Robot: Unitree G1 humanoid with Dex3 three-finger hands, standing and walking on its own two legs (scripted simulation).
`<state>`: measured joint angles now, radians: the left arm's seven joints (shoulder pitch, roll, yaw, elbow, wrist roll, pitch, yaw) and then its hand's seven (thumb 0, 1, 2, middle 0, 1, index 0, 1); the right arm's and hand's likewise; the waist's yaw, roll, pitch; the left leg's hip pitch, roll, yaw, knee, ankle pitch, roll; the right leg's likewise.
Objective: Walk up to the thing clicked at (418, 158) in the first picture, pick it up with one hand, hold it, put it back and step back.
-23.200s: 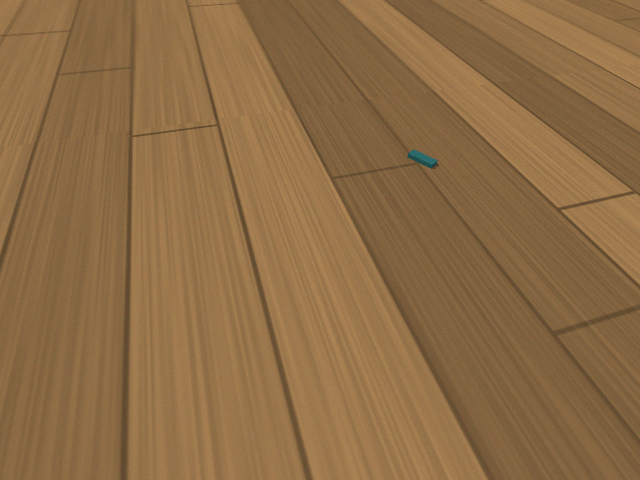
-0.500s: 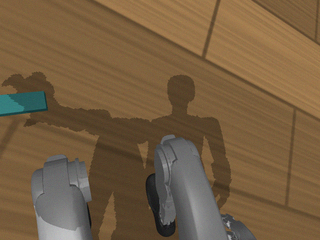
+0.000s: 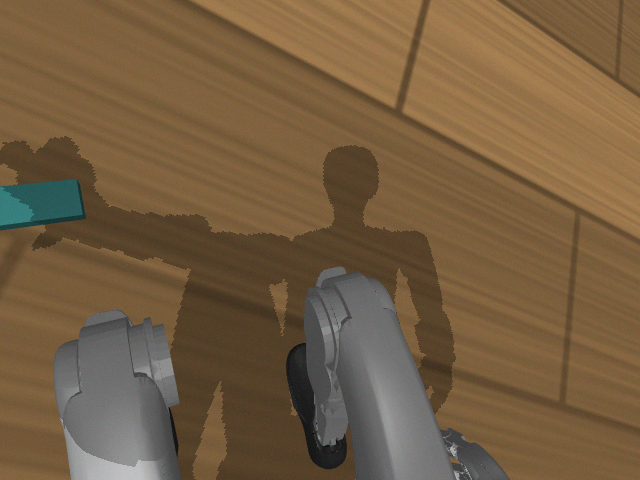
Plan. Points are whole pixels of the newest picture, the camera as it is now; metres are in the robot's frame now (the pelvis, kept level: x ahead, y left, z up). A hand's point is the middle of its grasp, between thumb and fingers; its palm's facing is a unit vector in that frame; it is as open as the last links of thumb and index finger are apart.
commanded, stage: rise first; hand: left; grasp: from above
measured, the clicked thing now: (20, 206) +0.49 +0.30 -0.30
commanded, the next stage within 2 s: approach in 0.26 s
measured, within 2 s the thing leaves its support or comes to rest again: neither
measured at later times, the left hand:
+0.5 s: hand out of the picture +0.45 +0.34 -0.17, palm faces -0.45 -0.06 -0.89, open 14.0 cm
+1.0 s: hand out of the picture +0.47 +0.29 -0.18, palm faces -0.48 -0.07 -0.88, open 13.9 cm
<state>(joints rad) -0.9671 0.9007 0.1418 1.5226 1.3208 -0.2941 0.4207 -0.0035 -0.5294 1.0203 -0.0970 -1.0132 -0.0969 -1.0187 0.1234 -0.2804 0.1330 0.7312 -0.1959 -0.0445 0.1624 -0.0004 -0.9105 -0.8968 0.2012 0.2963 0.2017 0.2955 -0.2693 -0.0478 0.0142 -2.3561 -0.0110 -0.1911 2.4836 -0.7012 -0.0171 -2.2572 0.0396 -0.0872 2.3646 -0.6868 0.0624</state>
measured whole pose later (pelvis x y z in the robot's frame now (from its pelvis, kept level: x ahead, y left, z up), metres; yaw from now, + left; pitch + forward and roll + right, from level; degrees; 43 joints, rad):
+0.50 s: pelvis +0.00 +0.00 +0.00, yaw +0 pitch +33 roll -10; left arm -1.00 0.88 0.09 1.52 1.31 -0.28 0.41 0.00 -0.54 1.03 -0.10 -1.02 -0.10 -1.03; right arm 0.14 -0.28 0.13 0.72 -0.18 -0.06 0.16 0.00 -0.91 -0.89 0.20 0.30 0.20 0.30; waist -0.27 -0.04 0.00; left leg -2.35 -0.01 -0.18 2.46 -0.69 -0.02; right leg -2.26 0.04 -0.08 2.35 -0.68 0.06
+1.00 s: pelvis -0.01 -0.01 +0.01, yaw +0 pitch +33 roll -9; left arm -1.06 0.83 0.10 1.59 1.25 -0.13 0.41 0.00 -0.51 1.00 -0.13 -1.00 -0.13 -1.00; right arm 0.18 -0.30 0.19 0.68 -0.15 -0.05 0.15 0.00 -0.91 -0.89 0.20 0.30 0.20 0.30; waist -0.35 -0.01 0.03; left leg -2.35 0.01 -0.17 2.44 -0.68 -0.02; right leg -2.28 0.05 -0.07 2.33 -0.65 0.06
